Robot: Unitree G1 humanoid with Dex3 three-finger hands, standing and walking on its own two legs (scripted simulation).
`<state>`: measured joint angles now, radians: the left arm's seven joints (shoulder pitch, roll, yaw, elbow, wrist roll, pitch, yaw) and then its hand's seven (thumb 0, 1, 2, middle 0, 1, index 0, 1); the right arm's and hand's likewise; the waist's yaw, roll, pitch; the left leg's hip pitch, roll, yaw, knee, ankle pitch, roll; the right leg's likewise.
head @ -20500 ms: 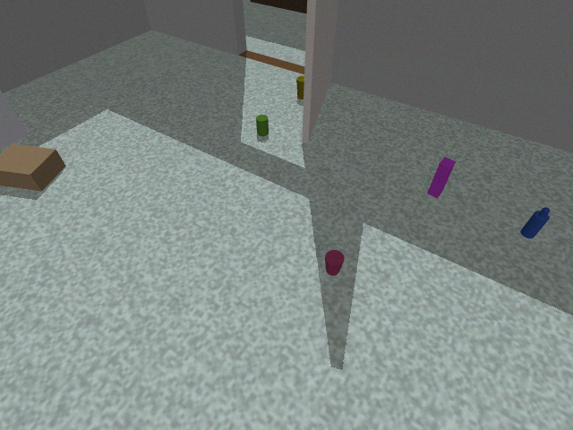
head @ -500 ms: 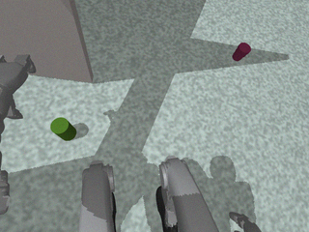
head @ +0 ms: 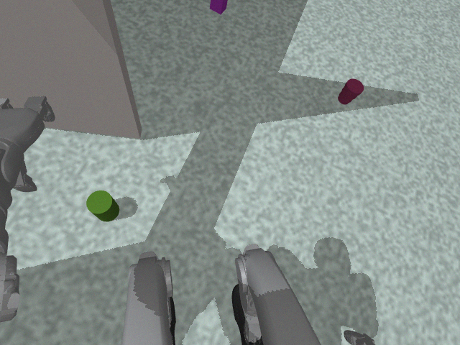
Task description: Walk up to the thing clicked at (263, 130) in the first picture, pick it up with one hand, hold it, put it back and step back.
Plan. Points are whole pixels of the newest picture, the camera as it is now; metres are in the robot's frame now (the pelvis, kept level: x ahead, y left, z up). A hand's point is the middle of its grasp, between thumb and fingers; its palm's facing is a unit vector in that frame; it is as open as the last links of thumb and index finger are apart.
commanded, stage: go down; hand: left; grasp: from above
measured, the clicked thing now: (103, 206) +0.48 +0.29 -0.48
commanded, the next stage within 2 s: approach in 1.38 s
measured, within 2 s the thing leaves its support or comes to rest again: neither
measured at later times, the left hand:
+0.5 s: hand (13, 149) +0.47 +0.33 -0.05, palm faces -0.41 -0.04 -0.91, open 14.1 cm
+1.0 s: hand (6, 147) +0.47 +0.33 -0.04, palm faces -0.43 -0.04 -0.90, open 14.3 cm
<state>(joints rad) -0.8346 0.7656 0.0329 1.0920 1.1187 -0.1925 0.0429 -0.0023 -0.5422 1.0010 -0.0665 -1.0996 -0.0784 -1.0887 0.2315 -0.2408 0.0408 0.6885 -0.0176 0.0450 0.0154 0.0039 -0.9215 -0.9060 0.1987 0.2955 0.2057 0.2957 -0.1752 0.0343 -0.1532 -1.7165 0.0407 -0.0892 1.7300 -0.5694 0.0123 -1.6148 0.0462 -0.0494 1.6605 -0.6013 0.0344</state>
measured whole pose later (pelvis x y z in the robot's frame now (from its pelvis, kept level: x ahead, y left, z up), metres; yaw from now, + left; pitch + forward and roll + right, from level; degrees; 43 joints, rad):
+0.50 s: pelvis +0.01 +0.01 +0.03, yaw +0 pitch +31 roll -7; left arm -0.81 0.74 0.03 1.13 1.14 -0.19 0.10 0.00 -0.54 0.99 -0.07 -1.10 -0.08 -1.08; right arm 0.23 -0.23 0.03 0.70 -0.02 0.05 0.03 0.00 -0.92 -0.91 0.20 0.30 0.21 0.30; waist -0.17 0.03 -0.16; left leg -1.61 0.04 -0.08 1.64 -0.57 0.02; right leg -1.51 0.05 -0.04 1.55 -0.59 0.04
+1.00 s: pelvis +0.02 +0.01 +0.04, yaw +0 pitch +31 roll -7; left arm -0.82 0.76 0.03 1.17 1.14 -0.20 0.11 0.00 -0.57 1.00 -0.07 -1.07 -0.07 -1.07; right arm 0.25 -0.24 0.03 0.70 -0.02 0.05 0.03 0.00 -0.92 -0.91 0.20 0.30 0.21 0.30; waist -0.17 0.03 -0.16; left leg -1.59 0.04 -0.08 1.61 -0.56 0.02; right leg -1.48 0.05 -0.04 1.52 -0.58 0.04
